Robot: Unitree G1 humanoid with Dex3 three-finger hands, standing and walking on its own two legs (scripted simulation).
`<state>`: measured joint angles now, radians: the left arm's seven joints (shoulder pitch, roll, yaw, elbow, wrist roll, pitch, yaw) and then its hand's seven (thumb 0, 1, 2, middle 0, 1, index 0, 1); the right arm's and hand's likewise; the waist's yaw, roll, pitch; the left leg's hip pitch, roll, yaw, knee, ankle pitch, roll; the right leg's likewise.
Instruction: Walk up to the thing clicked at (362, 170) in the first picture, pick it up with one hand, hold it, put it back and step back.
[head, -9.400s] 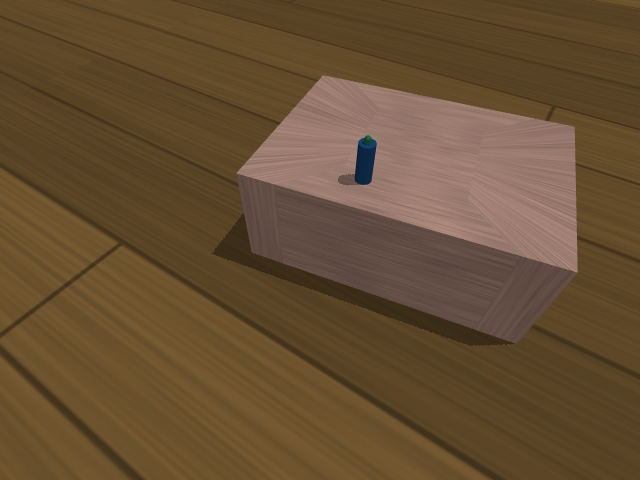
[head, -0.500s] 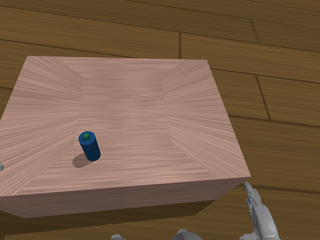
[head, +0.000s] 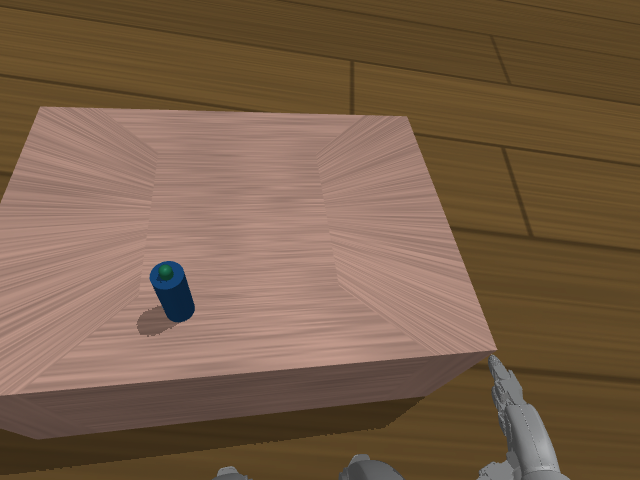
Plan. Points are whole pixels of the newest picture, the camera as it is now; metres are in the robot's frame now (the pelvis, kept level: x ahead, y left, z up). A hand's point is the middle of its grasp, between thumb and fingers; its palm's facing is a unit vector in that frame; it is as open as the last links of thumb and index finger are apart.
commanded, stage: approach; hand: left
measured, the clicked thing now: (173, 290) +0.48 +0.20 -0.22
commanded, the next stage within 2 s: close in in 0.64 s
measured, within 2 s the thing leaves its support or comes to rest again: neither
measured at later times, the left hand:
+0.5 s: hand (66, 293) +0.42 +0.32 -0.09, palm faces +0.16 -0.98 +0.08, open 17.5 cm
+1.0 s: hand (169, 310) +0.45 +0.21 -0.23, palm faces +0.11 -0.99 +0.06, open 17.6 cm
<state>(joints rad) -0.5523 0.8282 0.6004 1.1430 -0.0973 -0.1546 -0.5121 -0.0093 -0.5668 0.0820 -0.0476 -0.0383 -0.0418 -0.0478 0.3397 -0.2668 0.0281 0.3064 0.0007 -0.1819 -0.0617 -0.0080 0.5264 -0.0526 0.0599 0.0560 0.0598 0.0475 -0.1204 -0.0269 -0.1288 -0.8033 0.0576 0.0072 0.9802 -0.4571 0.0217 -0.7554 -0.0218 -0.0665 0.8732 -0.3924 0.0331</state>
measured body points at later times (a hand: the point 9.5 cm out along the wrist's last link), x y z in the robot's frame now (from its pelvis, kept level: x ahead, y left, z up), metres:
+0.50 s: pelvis -0.03 +0.00 -0.07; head +0.14 +0.08 +0.34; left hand +0.40 +0.37 -0.09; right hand +0.14 -0.27 -0.05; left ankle +0.01 +0.10 -0.68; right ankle +0.01 -0.15 -0.68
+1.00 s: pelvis -0.07 -0.01 -0.17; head +0.14 +0.09 +0.22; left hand +0.44 +0.26 -0.23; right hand +0.10 -0.26 -0.05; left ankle +0.01 +0.10 -0.68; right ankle +0.01 -0.15 -0.68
